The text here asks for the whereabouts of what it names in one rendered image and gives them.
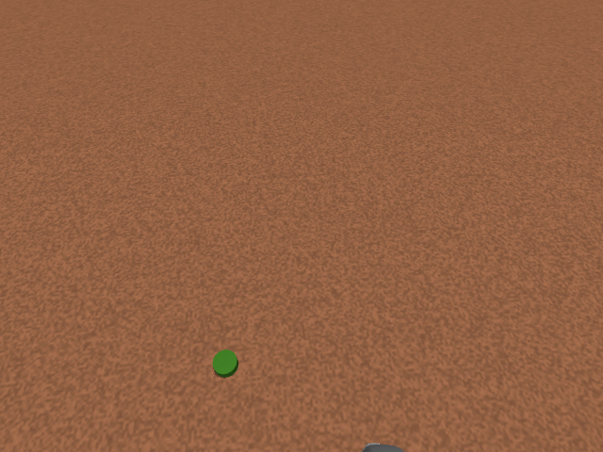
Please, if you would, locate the tin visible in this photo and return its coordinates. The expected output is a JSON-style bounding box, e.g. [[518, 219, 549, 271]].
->
[[213, 349, 238, 378]]

